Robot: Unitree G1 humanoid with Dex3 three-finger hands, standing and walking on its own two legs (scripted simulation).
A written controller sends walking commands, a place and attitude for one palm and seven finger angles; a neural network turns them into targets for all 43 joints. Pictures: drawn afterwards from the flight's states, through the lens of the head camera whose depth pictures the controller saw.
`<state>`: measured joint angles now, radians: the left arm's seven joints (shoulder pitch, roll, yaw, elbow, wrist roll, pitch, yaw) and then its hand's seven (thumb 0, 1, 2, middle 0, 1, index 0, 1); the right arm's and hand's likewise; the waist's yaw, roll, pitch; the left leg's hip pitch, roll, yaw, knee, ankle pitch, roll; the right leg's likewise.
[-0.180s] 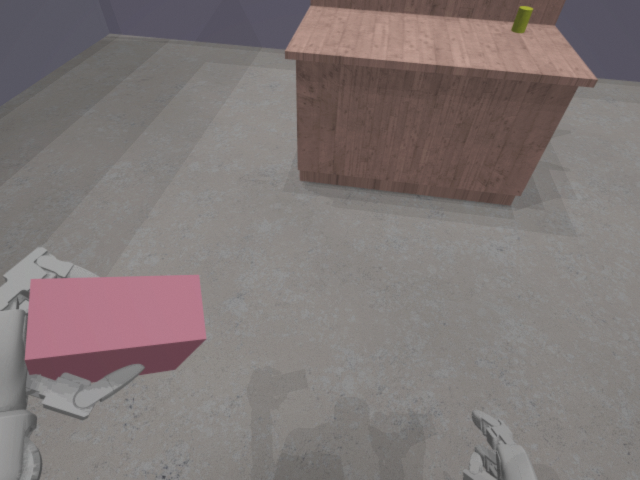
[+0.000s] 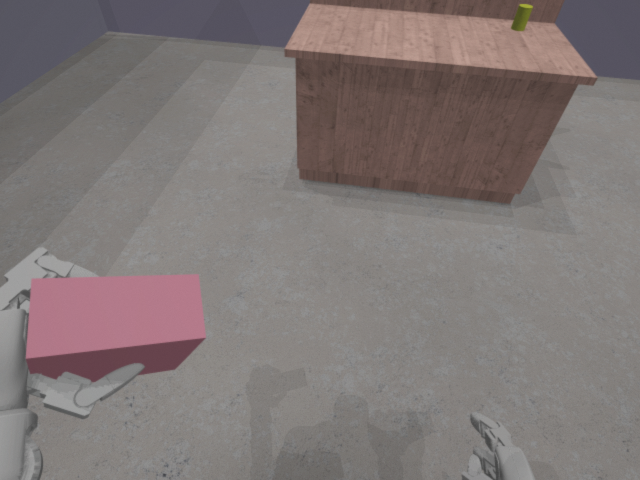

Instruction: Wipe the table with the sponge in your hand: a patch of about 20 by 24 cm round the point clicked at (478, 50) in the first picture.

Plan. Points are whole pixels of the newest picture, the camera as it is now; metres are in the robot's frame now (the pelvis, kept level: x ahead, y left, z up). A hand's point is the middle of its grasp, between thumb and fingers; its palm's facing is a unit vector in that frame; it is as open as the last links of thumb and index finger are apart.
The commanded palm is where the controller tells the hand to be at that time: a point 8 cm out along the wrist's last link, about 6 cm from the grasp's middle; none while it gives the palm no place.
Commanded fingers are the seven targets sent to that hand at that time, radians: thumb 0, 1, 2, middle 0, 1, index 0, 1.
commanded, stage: stand and wait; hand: left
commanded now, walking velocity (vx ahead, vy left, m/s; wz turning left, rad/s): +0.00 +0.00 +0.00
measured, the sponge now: (142, 330) +0.23 +0.20 +0.13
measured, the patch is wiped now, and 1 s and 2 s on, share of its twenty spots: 0.00 0.00 0.00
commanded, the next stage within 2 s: look at it before walking up in 0.08 s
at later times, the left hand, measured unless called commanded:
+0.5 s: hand (91, 323) +0.22 +0.24 +0.15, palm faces +0.40 -0.83 -0.39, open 10.5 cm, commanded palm +0.18 +0.27 +0.18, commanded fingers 0.00 0.10 1.30 -1.20 -1.60 -1.20 -1.60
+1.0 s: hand (268, 218) +0.36 +0.09 +0.17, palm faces +0.11 -0.83 -0.55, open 10.5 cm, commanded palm +0.31 +0.15 +0.18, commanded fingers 0.00 0.10 1.30 -1.20 -1.60 -1.20 -1.60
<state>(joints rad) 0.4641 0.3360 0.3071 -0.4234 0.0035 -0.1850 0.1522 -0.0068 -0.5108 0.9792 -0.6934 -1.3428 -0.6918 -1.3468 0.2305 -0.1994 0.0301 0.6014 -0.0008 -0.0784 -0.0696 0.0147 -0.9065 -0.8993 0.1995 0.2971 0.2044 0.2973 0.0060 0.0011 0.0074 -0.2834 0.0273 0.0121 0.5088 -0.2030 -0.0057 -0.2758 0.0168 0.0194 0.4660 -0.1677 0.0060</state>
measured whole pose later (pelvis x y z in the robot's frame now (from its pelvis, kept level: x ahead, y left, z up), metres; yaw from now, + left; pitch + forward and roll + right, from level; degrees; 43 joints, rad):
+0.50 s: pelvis +0.01 +0.00 +0.00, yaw -3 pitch -1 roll +0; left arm 0.47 0.33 0.33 -0.42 0.01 -0.19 0.16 -0.01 -0.51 0.98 -0.69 -1.34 -0.69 -1.35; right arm 0.24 -0.19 0.03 0.59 -0.01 -0.08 -0.07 0.01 -0.91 -0.90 0.20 0.30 0.21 0.30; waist 0.02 0.00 -0.02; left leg -0.30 0.05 0.07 0.57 -0.26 0.00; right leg -0.35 0.03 0.05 0.62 -0.33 -0.01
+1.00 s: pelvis +0.08 -0.08 +0.01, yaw -15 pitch +3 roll +2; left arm 0.55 0.43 0.38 -0.49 -0.01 -0.25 0.14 -0.01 -0.51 0.98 -0.70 -1.35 -0.70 -1.35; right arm 0.25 -0.26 -0.02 0.61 0.00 -0.02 -0.04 0.01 -0.91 -0.90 0.20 0.30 0.20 0.30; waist -0.03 -0.02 0.03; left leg -0.59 0.09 0.07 0.93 -0.27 -0.04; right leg -0.19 0.09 -0.01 0.40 -0.26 -0.13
